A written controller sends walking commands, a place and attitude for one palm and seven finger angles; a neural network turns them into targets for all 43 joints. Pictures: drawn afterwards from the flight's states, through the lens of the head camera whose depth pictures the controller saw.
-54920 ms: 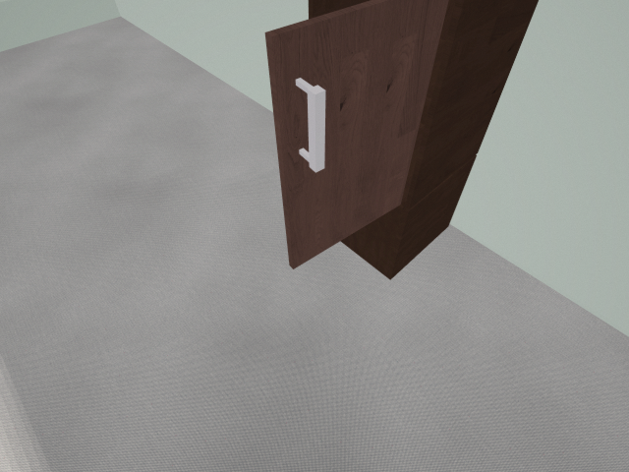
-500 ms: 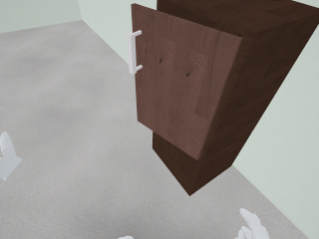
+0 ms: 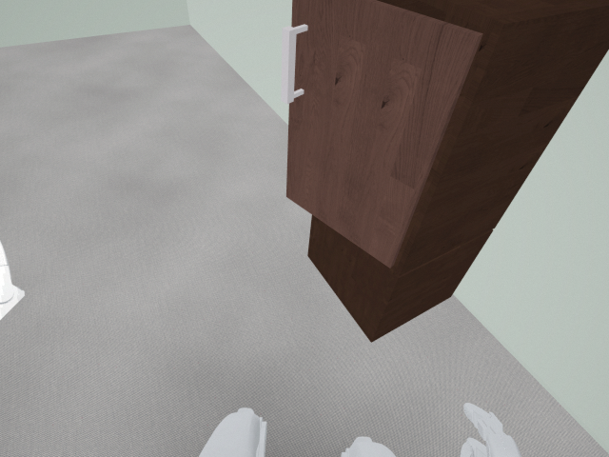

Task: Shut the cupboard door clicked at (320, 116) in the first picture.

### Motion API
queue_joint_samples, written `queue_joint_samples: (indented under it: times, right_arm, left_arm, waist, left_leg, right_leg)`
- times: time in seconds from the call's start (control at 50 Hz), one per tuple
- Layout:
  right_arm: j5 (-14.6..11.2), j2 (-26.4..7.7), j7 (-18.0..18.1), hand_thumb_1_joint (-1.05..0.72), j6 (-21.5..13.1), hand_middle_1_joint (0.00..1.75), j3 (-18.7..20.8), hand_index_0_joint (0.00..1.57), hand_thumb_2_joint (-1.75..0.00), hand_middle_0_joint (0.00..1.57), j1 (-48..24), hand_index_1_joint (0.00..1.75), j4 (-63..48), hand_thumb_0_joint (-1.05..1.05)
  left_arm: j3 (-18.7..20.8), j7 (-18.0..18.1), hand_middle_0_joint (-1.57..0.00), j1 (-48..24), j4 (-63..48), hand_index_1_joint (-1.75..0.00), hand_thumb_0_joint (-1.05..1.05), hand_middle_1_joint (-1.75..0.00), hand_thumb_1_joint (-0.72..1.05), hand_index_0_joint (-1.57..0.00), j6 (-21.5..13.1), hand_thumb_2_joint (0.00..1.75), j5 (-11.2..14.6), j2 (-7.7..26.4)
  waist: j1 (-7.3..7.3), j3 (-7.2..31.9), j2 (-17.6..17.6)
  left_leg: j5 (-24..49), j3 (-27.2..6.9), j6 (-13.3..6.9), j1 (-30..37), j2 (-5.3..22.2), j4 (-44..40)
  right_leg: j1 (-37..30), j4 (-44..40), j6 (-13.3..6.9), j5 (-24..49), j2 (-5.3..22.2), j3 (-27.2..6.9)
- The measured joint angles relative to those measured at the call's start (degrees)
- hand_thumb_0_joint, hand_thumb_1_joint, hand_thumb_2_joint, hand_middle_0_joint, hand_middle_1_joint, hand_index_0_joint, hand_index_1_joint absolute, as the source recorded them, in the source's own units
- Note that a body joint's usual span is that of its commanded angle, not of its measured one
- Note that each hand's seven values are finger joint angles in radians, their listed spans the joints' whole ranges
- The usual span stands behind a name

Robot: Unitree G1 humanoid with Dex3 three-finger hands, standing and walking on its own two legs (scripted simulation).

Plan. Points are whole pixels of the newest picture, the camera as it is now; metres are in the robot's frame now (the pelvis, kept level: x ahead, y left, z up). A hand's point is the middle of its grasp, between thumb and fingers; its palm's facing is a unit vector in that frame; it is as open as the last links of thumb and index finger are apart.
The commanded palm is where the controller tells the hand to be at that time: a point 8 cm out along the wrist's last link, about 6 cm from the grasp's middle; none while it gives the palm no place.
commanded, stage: stop stepping back and stand still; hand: left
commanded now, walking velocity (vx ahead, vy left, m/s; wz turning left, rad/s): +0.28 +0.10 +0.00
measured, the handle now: (294, 64) +0.86 +0.08 +0.13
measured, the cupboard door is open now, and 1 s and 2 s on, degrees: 17 17 17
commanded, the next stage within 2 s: let the arm hang, fingers relaxed in 1.38 s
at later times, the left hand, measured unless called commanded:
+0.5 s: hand out of the picture +0.09 +0.28 +0.24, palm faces +0.46 -0.80 -0.39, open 7.4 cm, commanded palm +0.05 +0.31 +0.22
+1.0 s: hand out of the picture +0.15 +0.27 +0.20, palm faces +0.36 -0.79 -0.49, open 7.4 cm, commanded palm +0.09 +0.31 +0.22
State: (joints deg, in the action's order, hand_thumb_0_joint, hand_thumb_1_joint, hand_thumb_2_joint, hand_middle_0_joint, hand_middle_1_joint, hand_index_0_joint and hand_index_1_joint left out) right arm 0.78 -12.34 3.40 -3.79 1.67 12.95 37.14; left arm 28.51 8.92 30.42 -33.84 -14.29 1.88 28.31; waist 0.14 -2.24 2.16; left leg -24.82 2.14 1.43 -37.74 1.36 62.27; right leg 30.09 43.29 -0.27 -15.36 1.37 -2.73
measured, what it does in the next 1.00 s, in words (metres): steps on the spot: left foot, then right foot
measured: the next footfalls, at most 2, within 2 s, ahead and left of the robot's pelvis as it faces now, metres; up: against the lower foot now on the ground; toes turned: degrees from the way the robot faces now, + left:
left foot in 0.08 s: +0.08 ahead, +0.13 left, +0.00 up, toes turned -1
right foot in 0.34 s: -0.07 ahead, -0.04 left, +0.00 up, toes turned -10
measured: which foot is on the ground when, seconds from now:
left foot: up 0.00-0.06, down 0.08-0.32, up 0.34-0.60, down 0.62-1.00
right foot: down 0.00-0.08, up 0.10-0.32, down 0.34-1.00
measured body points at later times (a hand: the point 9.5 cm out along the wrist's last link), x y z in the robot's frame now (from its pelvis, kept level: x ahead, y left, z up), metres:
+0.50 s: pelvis -0.12 +0.03 +0.04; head -0.16 +0.04 +0.49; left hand +0.06 +0.32 +0.26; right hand -0.02 -0.23 -0.05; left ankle -0.06 +0.15 -0.63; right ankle -0.15 -0.05 -0.70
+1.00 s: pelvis -0.08 +0.03 +0.03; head -0.07 +0.02 +0.48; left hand +0.12 +0.31 +0.23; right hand +0.03 -0.21 -0.07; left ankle -0.08 +0.15 -0.67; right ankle -0.11 -0.04 -0.70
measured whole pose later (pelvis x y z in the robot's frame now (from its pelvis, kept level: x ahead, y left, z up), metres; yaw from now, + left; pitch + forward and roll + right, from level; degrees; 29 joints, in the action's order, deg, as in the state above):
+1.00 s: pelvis -0.08 +0.03 +0.03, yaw -6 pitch +1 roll +1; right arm 0.1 -10.3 3.0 -3.1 -1.6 13.7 38.3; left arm 24.5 10.6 32.2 -27.0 -11.8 1.9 24.0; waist -0.6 0.1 1.0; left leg -23.4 4.2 0.6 -20.4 1.4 44.1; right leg 13.5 30.7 -4.7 -18.2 -1.3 4.5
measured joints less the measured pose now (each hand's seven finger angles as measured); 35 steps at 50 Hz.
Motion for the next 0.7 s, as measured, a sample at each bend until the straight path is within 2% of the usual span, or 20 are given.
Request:
queue_joint_samples:
  times: [0.02,0.06,0.08,0.12,0.16,0.2,0.24,0.3,0.32,0.34,0.36,0.38,0.42,0.46,0.52,0.58,0.62,0.66,0.7]
  right_arm:
    - [0.2,-0.2,0.1,-0.91,0.7,0.3,-0.3,0.2,-0.9,0.2,0.1,0.3,0.7,0.01]
    - [0.2,-0.6,1.0,-0.91,0.7,0.3,-1.1,0.2,-0.9,0.2,1.2,0.3,1.0,0.01]
    - [0.2,-1.1,1.4,-0.91,-0.1,0.3,-1.3,0.2,-0.9,0.2,1.9,0.3,0.3,0.01]
    - [-0.2,-0.3,2.2,-0.91,-1.9,0.3,-1.0,0.2,-0.9,0.2,1.5,0.3,0.0,0.01]
    - [-0.9,1.6,1.4,-0.91,-2.8,0.3,-1.3,0.2,-0.9,0.2,1.5,0.3,0.5,0.01]
    - [-1.2,3.2,0.1,-0.91,-2.9,0.3,-2.1,0.2,-0.9,0.2,2.3,0.3,0.9,0.01]
    - [-0.8,4.2,-0.8,-0.91,-2.5,0.3,-3.0,0.2,-0.9,0.2,3.2,0.3,0.8,0.01]
    - [0.3,4.8,-0.8,-0.91,-1.6,0.3,-4.1,0.2,-0.9,0.21,4.3,0.3,-0.3,0.01]
    - [0.4,4.9,-0.8,-0.9,-1.5,0.3,-4.2,0.2,-0.9,0.21,4.5,0.3,-1.0,0.01]
    - [0.3,4.8,-0.9,-0.9,-1.4,0.3,-4.3,0.21,-0.9,0.21,4.2,0.3,-1.8,0.01]
    - [0.3,4.1,-0.8,-0.9,-1.2,0.3,-4.0,0.21,-0.9,0.21,3.1,0.3,-1.3,0.01]
    - [0.4,3.3,-0.7,-0.9,-0.9,0.3,-3.6,0.21,-0.9,0.21,2.2,0.3,0.0,0.01]
    - [0.0,2.2,-0.3,-0.9,0.1,0.3,-2.8,0.21,-0.9,0.21,2.3,0.3,2.1,0.01]
    - [-0.3,1.1,0.3,-0.9,0.9,0.3,-2.2,0.21,-0.9,0.21,3.3,0.3,2.6,0.01]
    - [-0.6,-0.5,1.5,-0.91,0.7,0.3,-1.4,0.2,-0.9,0.21,4.8,0.3,2.5,0.01]
    - [-0.4,-1.7,2.5,-0.91,-0.2,0.3,-0.9,0.2,-0.9,0.2,6.0,0.3,2.3,0.01]
    - [-0.3,-2.7,3.0,-0.91,-1.3,0.3,-0.6,0.2,-0.9,0.2,6.5,0.3,1.4,0.01]
    - [-0.4,-2.1,3.2,-0.91,-1.9,0.3,-0.2,0.2,-0.9,0.2,5.1,0.3,1.1,0.02]
    - [-0.3,-0.3,2.8,-0.91,-2.2,0.3,-0.6,0.2,-0.9,0.2,3.5,0.3,1.4,0.02]
  left_arm:
    - [-0.3,0.2,-0.22,0.2,-0.2,-0.31,0.01,-0.3,0.89,-0.21,0.4,0.9,-0.1,-1.1]
    - [-1.1,1.0,-0.22,-1.2,0.8,-0.31,0.01,-0.3,0.88,-0.21,1.0,0.9,-0.4,-3.2]
    - [-1.4,1.5,-0.22,-3.1,1.6,-0.31,0.01,-0.3,0.88,-0.21,1.3,0.9,-0.5,-4.0]
    - [-1.5,2.0,-0.22,-9.3,5.3,-0.31,0.01,-0.3,0.89,-0.21,1.4,0.9,-0.8,-4.5]
    - [-1.7,1.8,-0.21,-12.1,9.6,-0.31,0.01,-0.3,0.89,-0.21,2.3,0.9,-0.9,-5.0]
    - [-2.7,1.5,-0.21,-11.0,10.9,-0.3,0.01,-0.3,0.89,-0.21,4.4,0.9,-0.7,-6.1]
    - [-4.4,1.2,-0.21,-7.5,9.4,-0.3,0.01,-0.3,0.89,-0.2,6.0,0.9,-0.4,-7.0]
    - [-6.6,0.8,-0.21,-1.5,5.1,-0.3,0.01,-0.3,0.89,-0.2,6.8,0.9,-0.1,-6.1]
    - [-6.4,0.7,-0.21,-0.2,3.3,-0.3,0.01,-0.3,0.89,-0.2,6.7,0.9,0.0,-4.7]
    - [-5.5,0.5,-0.21,0.6,1.5,-0.3,0.01,-0.3,0.89,-0.2,6.3,0.9,0.0,-2.7]
    - [-5.0,0.2,-0.21,0.0,0.8,-0.3,0.01,-0.3,0.89,-0.21,5.5,0.9,0.0,-1.9]
    - [-4.9,0.0,-0.21,-1.1,1.2,-0.31,0.01,-0.3,0.89,-0.21,4.5,0.9,0.0,-1.4]
    - [-4.6,0.1,-0.22,-2.6,3.1,-0.31,0.01,-0.3,0.89,-0.21,3.1,0.9,0.0,-0.9]
    - [-3.8,0.7,-0.22,-2.8,5.8,-0.31,0.01,-0.3,0.89,-0.21,2.1,0.9,0.3,-1.9]
    - [-3.9,1.5,-0.21,-3.3,9.9,-0.31,0.01,-0.3,0.89,-0.21,2.3,0.9,0.4,-3.7]
    - [-5.3,2.1,-0.21,-3.7,10.9,-0.31,0.01,-0.3,0.89,-0.21,3.4,0.9,0.1,-5.1]
    - [-6.1,2.3,-0.21,-3.0,9.1,-0.31,0.01,-0.3,0.89,-0.21,3.8,0.9,0.3,-5.8]
    - [-5.7,2.3,-0.21,-2.6,7.1,-0.3,0.01,-0.3,0.89,-0.21,3.7,0.9,0.4,-5.2]
    - [-4.4,1.8,-0.21,-2.0,6.5,-0.3,0.01,-0.3,0.89,-0.21,3.2,0.9,0.2,-4.0]
  waist:
    - [1.42,0.7,0.6]
    - [3.23,2.7,0.7]
    - [3.12,3.8,-0.6]
    - [2.07,1.9,-1.0]
    - [0.69,1.8,-0.8]
    - [-0.74,3.4,-0.6]
    - [-1.56,5.3,-0.6]
    - [-2.21,7.6,-0.6]
    - [-2.01,8.0,0.3]
    - [-1.24,8.4,2.1]
    - [-0.15,7.5,1.8]
    - [0.29,6.4,0.8]
    - [0.99,6.4,0.4]
    - [1.24,7.4,0.3]
    - [0.84,7.9,0.4]
    - [0.24,7.3,0.8]
    - [-0.38,6.6,-0.1]
    - [-1.36,4.7,0.9]
    - [-1.83,3.5,2.4]
  left_leg:
    - [-1.2,0.3,-0.3,2.4,-0.5,1.9]
    - [-3.2,0.3,-1.3,11.2,-0.7,-7.5]
    - [-5.1,-1.2,-2.3,15.1,-0.3,-15.1]
    - [3.9,-2.1,-3.1,14.7,-0.3,-16.5]
    - [7.3,-2.2,-3.3,15.0,0.2,-17.4]
    - [8.9,-1.7,-3.2,15.7,1.2,-21.0]
    - [10.0,-0.8,-2.3,16.3,2.4,-25.6]
    - [8.8,0.3,-1.4,15.5,3.3,-30.2]
    - [6.4,1.1,-1.3,13.9,2.8,-29.5]
    - [4.3,2.4,-1.2,10.9,1.6,-25.9]
    - [3.6,1.5,-1.0,8.0,1.8,-19.7]
    - [3.2,0.1,-0.7,6.0,2.0,-13.3]
    - [4.0,-1.2,-0.4,4.0,1.4,-4.1]
    - [5.9,-0.9,-0.4,4.0,1.2,-1.2]
    - [5.9,1.1,-0.9,7.5,1.7,-7.5]
    - [5.0,3.3,-1.8,14.7,2.1,-19.9]
    - [4.4,3.8,-2.7,20.9,2.6,-29.2]
    - [10.7,4.0,-1.4,21.2,2.2,-30.2]
    - [9.6,5.0,-0.6,21.4,1.9,-28.9]
  right_leg:
    - [0.1,-1.1,0.6,0.8,0.9,-0.3]
    - [0.5,-2.7,1.6,-1.2,2.1,0.3]
    - [1.5,-2.1,1.8,-4.5,1.6,1.4]
    - [3.3,7.8,2.6,-8.2,0.1,0.5]
    - [3.7,20.1,2.9,-8.0,-2.4,0.2]
    - [1.5,24.7,2.5,-7.2,-3.9,2.1]
    - [-3.3,20.5,1.5,-8.4,-4.9,5.0]
    - [-14.9,1.7,-1.0,-13.2,-6.1,9.1]
    - [-18.9,-5.6,-2.1,-13.8,-5.7,9.3]
    - [-21.3,-12.1,-4.1,-13.2,-4.4,7.2]
    - [-20.2,-13.4,-5.3,-6.3,-4.5,6.8]
    - [-19.4,-12.4,-5.7,-3.8,-5.1,7.1]
    - [-19.4,-12.5,-5.9,-3.5,-5.1,7.1]
    - [-19.7,-14.3,-5.5,-3.0,-4.5,6.1]
    - [-19.6,-16.2,-4.5,-1.9,-2.7,5.6]
    - [-18.8,-14.8,-3.7,-2.6,-1.3,5.7]
    - [-17.4,-11.4,-2.8,-4.3,-1.4,6.1]
    - [-14.7,-4.8,-1.8,-7.9,-0.9,5.4]
    - [-11.7,2.2,-1.0,-10.6,-1.1,4.5]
